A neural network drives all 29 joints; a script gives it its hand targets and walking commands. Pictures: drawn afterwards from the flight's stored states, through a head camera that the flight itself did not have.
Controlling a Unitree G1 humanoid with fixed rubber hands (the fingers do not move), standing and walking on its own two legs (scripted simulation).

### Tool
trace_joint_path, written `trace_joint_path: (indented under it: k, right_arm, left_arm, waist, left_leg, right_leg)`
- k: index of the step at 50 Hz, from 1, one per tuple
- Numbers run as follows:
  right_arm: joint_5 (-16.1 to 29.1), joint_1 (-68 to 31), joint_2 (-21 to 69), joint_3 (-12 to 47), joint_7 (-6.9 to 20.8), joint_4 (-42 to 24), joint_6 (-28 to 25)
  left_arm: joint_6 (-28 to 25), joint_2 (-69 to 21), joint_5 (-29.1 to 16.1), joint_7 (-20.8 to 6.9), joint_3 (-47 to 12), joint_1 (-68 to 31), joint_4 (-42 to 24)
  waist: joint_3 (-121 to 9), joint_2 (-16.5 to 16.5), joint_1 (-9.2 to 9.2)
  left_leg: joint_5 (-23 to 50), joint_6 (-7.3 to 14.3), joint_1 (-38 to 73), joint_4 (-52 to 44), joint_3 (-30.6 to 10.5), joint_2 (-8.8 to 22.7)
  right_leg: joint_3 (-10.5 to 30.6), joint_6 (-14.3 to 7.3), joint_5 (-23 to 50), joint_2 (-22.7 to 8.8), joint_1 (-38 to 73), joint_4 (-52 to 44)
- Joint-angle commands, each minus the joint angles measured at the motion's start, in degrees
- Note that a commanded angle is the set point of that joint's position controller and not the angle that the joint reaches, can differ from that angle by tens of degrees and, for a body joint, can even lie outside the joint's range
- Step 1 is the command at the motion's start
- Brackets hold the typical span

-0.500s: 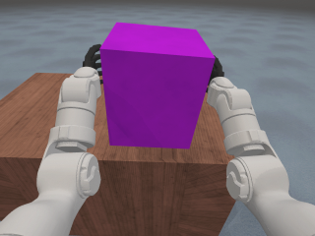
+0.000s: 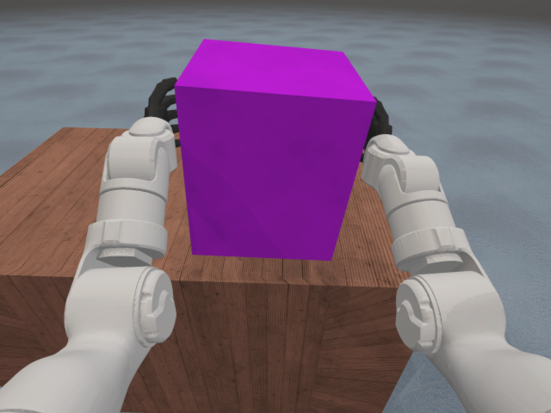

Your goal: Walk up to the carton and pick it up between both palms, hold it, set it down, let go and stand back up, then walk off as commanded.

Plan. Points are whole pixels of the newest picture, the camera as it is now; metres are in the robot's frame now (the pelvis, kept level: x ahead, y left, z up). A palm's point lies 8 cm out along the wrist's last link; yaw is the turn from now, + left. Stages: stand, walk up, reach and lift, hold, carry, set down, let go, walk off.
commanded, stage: hold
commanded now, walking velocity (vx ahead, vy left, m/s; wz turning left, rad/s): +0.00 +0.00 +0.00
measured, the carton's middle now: (268, 151) +0.42 +0.02 +0.24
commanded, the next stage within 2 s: set down in 0.20 s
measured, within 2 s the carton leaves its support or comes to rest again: neither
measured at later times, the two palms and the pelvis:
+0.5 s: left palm (159, 122) +0.39 +0.16 +0.30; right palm (378, 144) +0.40 -0.13 +0.27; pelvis +0.00 +0.00 +0.00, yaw +0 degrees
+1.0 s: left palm (176, 145) +0.45 +0.16 +0.24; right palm (364, 159) +0.45 -0.14 +0.21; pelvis +0.02 -0.01 +0.01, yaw +0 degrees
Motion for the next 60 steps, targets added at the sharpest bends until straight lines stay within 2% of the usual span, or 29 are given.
trace_joint_path:
  k: [1,2,4,5,6,8,9,10,11,12,14,17,18,20,23,25,28,31,34,42,46,48,49,51,54,56,58,59,60]
  right_arm:
    - [16.84,-62.27,40.12,25.01,6.81,-20.28,-3.73]
    - [17.46,-63.79,41.11,25.92,6.91,-20.76,-4.09]
    - [16.55,-62.47,40.46,24.92,6.84,-19.86,-3.96]
    - [16.97,-63.19,40.64,25.29,7.14,-19.66,-4.11]
    - [16.15,-60.91,39.11,24.02,7.11,-18.84,-4.06]
    - [16.36,-62.76,38.73,24.32,7.11,-19.14,-3.89]
    - [17.08,-61.46,39.9,25.22,7.29,-18.25,-4.02]
    - [16.16,-59.87,38.08,23.42,7.19,-16.43,-3.53]
    - [14.92,-59.26,38.06,19.62,7.35,-20.05,-4.63]
    - [14.68,-60.4,38.62,19.51,7.37,-18.03,-5.39]
    - [13.71,-60.07,39.12,19.75,7.87,-17.5,-7.36]
    - [7.94,-62.19,38.1,15.68,9.19,-11.11,-10.64]
    - [4.88,-60.92,36.7,12.16,9.36,-8.48,-12.13]
    - [1.88,-58.94,37.11,9.6,10.03,-6.36,-14.94]
    - [-2.79,-54.39,34.74,4.96,10.89,3.14,-17.26]
    - [-5.56,-54.62,32.52,2.39,11.47,2.75,-18.98]
    - [-5.62,-59.88,33.23,2.31,11.02,-2.55,-23.07]
    - [-5.97,-62.41,36.57,3.57,10.39,-4.76,-26.31]
    - [-4.11,-62.29,39.15,7.51,10.04,-6.09,-28.06]
    - [-3.71,-54.67,37.32,10.15,9.43,-5.43,-27.28]
    - [-1.17,-52.15,36.3,13.27,8.61,-7.14,-27.14]
    - [1.02,-52.62,37.09,16.78,7.63,-12.41,-27.66]
    - [1.56,-50.3,36.52,17.07,7.3,-12.3,-26.79]
    - [2.59,-50.36,38.07,19.17,6.72,-16.39,-27.32]
    - [3.81,-48.71,37.31,20.14,6.95,-14.45,-26.69]
    - [4.25,-45.83,37.58,21.14,7.54,-12.17,-25.74]
    - [3.89,-46.24,37.23,20.37,7.72,-12.74,-25.97]
    - [4.13,-45.05,36.74,20.27,7.82,-10.89,-25.65]
    - [3.31,-47.53,36.98,19.33,8.15,-12.42,-26.5]
  left_arm:
    - [-3.14,-43.91,-9.92,-6.25,-20.98,-44.02,-12.43]
    - [-3.02,-43.89,-9.96,-6.09,-20.71,-43.79,-11.61]
    - [-2.94,-44.55,-9.56,-6.24,-21.1,-43.05,-12.32]
    - [-3.12,-44.45,-10.02,-6.25,-20.91,-44.96,-13.59]
    - [-3.17,-45.29,-10.54,-6.0,-22.32,-43.88,-14.37]
    - [-2.8,-45.39,-9.97,-6.14,-21.57,-43.51,-11.12]
    - [-3.21,-44.46,-9.63,-6.12,-21.17,-44.84,-14.23]
    - [-2.61,-44.52,-9.12,-6.33,-21.22,-43.66,-11.83]
    - [-3.26,-42.93,-8.57,-7.08,-20.59,-43.1,-13.36]
    - [-3.94,-42.16,-8.62,-7.02,-19.28,-46.18,-14.53]
    - [-6.21,-44.04,-11.14,-6.5,-22.76,-49.13,-19.31]
    - [-8.32,-41.58,-7.96,-7.71,-17.59,-46.86,-9.26]
    - [-9.46,-41.08,-6.97,-8.44,-16.91,-46.95,-6.03]
    - [-11.29,-38.75,-5.15,-9.12,-13.29,-46.11,-5.4]
    - [-12.71,-34.19,0.78,-11.05,-5.52,-41.63,3.59]
    - [-12.98,-32.2,3.64,-12.37,-2.84,-36.96,8.74]
    - [-15.04,-32.61,3.07,-12.62,-3.04,-39.55,5.65]
    - [-17.91,-35.87,0.1,-11.17,-7.61,-46.12,1.05]
    - [-19.94,-40.63,-3.79,-9.21,-15.96,-50.58,-3.91]
    - [-20.37,-40.69,-4.51,-7.68,-18.0,-41.53,-0.4]
    - [-19.7,-41.14,-3.2,-7.61,-19.03,-35.29,-1.93]
    - [-20.06,-42.18,-5.36,-7.62,-21.62,-35.04,-6.03]
    - [-19.64,-42.87,-5.12,-7.66,-22.29,-29.45,-3.39]
    - [-20.96,-42.55,-6.18,-7.46,-23.49,-31.97,-10.01]
    - [-20.6,-43.07,-5.56,-7.13,-22.85,-30.07,-9.34]
    - [-21.14,-41.97,-5.15,-7.03,-23.6,-34.18,-15.17]
    - [-21.0,-40.69,-5.07,-6.72,-23.18,-33.57,-15.51]
    - [-20.82,-41.9,-5.0,-6.84,-23.9,-34.24,-15.47]
    - [-21.6,-41.26,-5.18,-6.57,-23.86,-36.67,-16.51]
  waist:
    - [-28.29,1.24,-1.89]
    - [-27.33,0.18,-0.79]
    - [-27.27,1.09,-2.17]
    - [-28.83,1.98,-1.64]
    - [-27.79,2.58,-3.86]
    - [-25.74,2.37,-2.62]
    - [-27.97,1.59,-2.09]
    - [-24.76,2.73,-3.39]
    - [-24.81,2.98,-3.18]
    - [-24.0,3.65,-2.57]
    - [-29.34,5.13,-3.71]
    - [-21.6,2.86,-3.14]
    - [-19.95,3.74,-4.76]
    - [-18.55,2.03,-3.79]
    - [-11.36,-1.21,-2.62]
    - [-8.94,-3.43,-2.0]
    - [-12.85,-4.21,-1.75]
    - [-16.86,-2.0,-1.72]
    - [-25.47,2.68,-3.34]
    - [-24.9,1.07,-4.03]
    - [-26.39,1.96,-3.78]
    - [-31.26,0.25,-3.59]
    - [-31.5,1.21,-4.71]
    - [-35.73,1.63,-4.57]
    - [-31.52,2.1,-4.1]
    - [-31.49,3.59,-4.22]
    - [-32.88,2.24,-4.08]
    - [-31.29,4.56,-4.88]
    - [-32.37,3.76,-4.34]
  left_leg:
    - [2.14,1.23,12.7,-4.6,-2.26,-2.18]
    - [1.78,1.78,11.55,-4.71,-1.75,-2.33]
    - [2.41,1.35,12.75,-5.02,-2.58,-1.85]
    - [2.2,1.11,13.49,-5.01,-2.58,-1.74]
    - [3.22,0.65,14.17,-5.1,-3.0,-1.6]
    - [0.6,0.83,13.23,-5.43,-2.83,-1.74]
    - [2.36,1.03,14.19,-5.13,-2.47,-1.68]
    - [-0.11,0.66,12.95,-5.86,-2.78,-1.78]
    - [-0.13,0.95,17.77,-7.13,-2.22,-1.43]
    - [0.22,1.38,17.5,-6.94,-2.23,-1.58]
    - [1.98,0.05,19.29,-6.19,-3.0,-0.98]
    - [-5.51,1.18,16.05,-8.06,-2.5,-0.56]
    - [-8.59,0.91,16.01,-9.06,-2.35,-0.41]
    - [-7.64,1.64,15.61,-9.79,-1.62,-0.43]
    - [-11.71,3.12,14.09,-10.92,0.17,-1.25]
    - [-13.03,4.12,13.06,-11.96,0.53,-1.17]
    - [-9.69,4.35,14.54,-10.58,1.58,-2.06]
    - [-5.57,3.34,16.54,-9.98,1.64,-2.04]
    - [-0.65,1.55,22.39,-8.25,1.04,-1.55]
    - [-0.34,1.82,22.52,-7.81,0.2,-2.05]
    - [7.73,0.91,23.9,-5.82,-0.49,-2.42]
    - [14.46,0.21,25.68,-4.13,-0.62,-2.48]
    - [15.69,-0.28,26.68,-3.94,-0.82,-2.85]
    - [18.98,-0.53,26.6,-2.86,-0.66,-3.14]
    - [19.42,-0.79,25.12,-3.0,-1.15,-3.34]
    - [20.61,-1.33,26.02,-3.37,-1.4,-2.81]
    - [21.64,-1.55,27.69,-2.91,-1.45,-2.68]
    - [21.73,-2.16,26.84,-3.02,-1.08,-2.72]
    - [19.85,-1.91,26.83,-3.21,-1.25,-2.32]
  right_leg:
    - [2.99,3.61,5.52,2.08,18.26,-12.62]
    - [2.92,3.68,4.51,2.35,17.91,-12.91]
    - [3.08,3.22,4.94,2.16,17.79,-13.1]
    - [2.7,3.01,5.01,2.35,18.29,-12.4]
    - [2.39,3.01,7.24,2.41,18.3,-12.03]
    - [2.74,3.1,3.31,2.08,16.74,-12.87]
    - [2.58,3.25,4.59,2.4,17.05,-12.78]
    - [2.86,3.11,3.31,2.17,16.73,-13.24]
    - [0.66,2.98,4.74,2.22,22.08,-13.42]
    - [1.18,2.81,4.85,1.81,21.63,-12.71]
    - [0.47,2.06,7.06,2.22,22.31,-11.79]
    - [-0.15,2.0,-2.12,1.35,18.15,-13.63]
    - [-0.36,1.87,-4.67,1.05,17.21,-14.28]
    - [-0.33,2.4,-5.57,0.56,18.29,-14.21]
    - [-0.56,2.68,-12.55,0.36,18.0,-14.99]
    - [-0.24,3.13,-17.26,0.03,18.97,-16.49]
    - [0.17,3.69,-17.6,-0.9,20.35,-17.23]
    - [-1.57,3.61,-10.14,-0.12,20.82,-15.15]
    - [-2.99,3.04,-0.9,0.31,20.7,-13.76]
    - [-1.78,3.3,4.06,0.29,20.6,-14.7]
    - [-1.6,3.36,15.93,0.55,24.16,-13.0]
    - [-1.47,4.03,26.03,0.83,28.38,-11.88]
    - [-1.21,4.28,29.66,0.64,28.55,-12.07]
    - [-0.58,4.85,35.78,0.64,31.27,-10.65]
    - [-0.22,4.66,35.91,0.31,30.5,-10.22]
    - [-0.56,4.68,36.17,0.69,29.87,-9.7]
    - [-0.93,4.77,35.97,0.96,29.42,-9.7]
    - [-1.15,4.49,35.05,0.78,28.77,-10.1]
    - [-0.83,4.41,33.43,0.43,28.27,-10.04]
